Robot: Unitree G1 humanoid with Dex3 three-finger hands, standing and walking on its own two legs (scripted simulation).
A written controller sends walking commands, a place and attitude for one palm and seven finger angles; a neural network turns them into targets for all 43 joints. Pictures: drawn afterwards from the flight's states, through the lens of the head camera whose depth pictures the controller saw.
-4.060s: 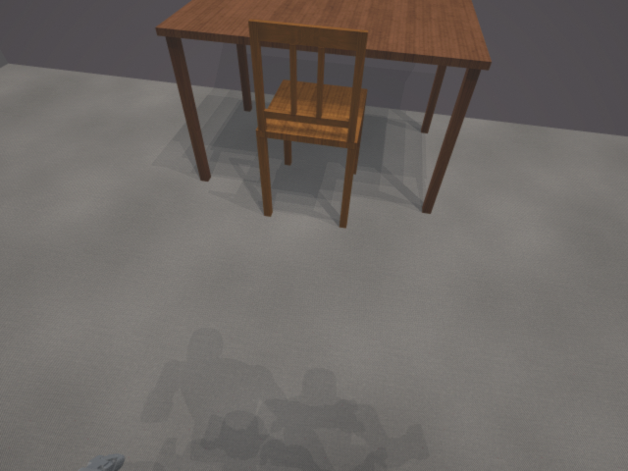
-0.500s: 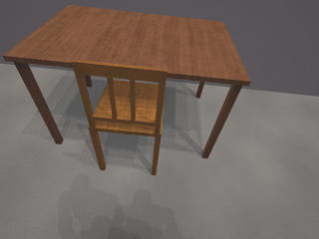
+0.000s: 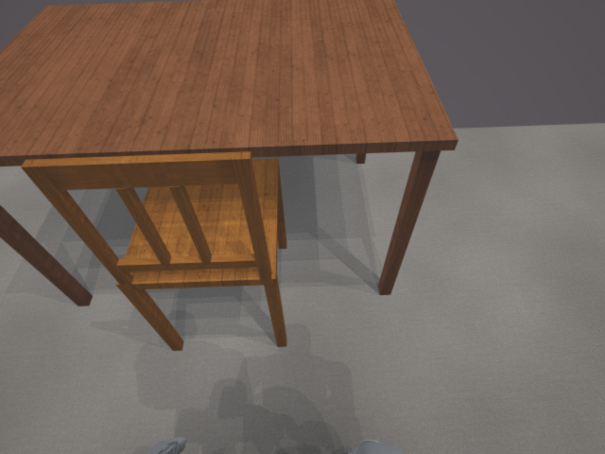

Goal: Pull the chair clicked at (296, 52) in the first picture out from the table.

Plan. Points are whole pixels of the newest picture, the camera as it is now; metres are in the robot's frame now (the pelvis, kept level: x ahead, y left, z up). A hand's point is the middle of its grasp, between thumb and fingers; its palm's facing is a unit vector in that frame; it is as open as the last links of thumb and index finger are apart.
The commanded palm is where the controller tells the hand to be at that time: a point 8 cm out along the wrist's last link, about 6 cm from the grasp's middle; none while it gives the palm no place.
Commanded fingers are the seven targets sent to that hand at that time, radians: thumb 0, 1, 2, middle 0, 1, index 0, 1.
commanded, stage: come to a stop and stand still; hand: left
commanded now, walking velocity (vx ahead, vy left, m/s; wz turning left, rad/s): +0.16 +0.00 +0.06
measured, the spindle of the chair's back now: (147, 227) +0.53 +0.32 -0.09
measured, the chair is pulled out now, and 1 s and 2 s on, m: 0.00 0.00 0.00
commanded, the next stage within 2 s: look again from close up in 1.42 s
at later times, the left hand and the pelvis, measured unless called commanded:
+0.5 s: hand out of the picture +0.06 +0.17 -0.16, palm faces +0.08 -0.98 -0.17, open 7.4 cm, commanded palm none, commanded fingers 0.00 0.90 0.90 -0.20 -0.30 -0.20 -0.30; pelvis +0.06 +0.00 +0.02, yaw -1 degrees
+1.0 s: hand out of the picture +0.08 +0.19 -0.16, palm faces -0.03 -0.98 -0.20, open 7.4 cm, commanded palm none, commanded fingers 0.00 0.90 0.90 -0.20 -0.30 -0.20 -0.30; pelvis +0.06 +0.02 +0.01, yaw -1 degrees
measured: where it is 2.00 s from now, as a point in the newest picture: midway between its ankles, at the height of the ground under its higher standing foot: outside the picture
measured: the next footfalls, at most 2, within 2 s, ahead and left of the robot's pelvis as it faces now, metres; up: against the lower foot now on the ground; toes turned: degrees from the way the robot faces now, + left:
left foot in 0.30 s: +0.15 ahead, +0.12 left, +0.00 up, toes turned +1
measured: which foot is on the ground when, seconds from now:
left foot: up 0.00-0.28, down 0.30-1.00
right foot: down 0.00-1.00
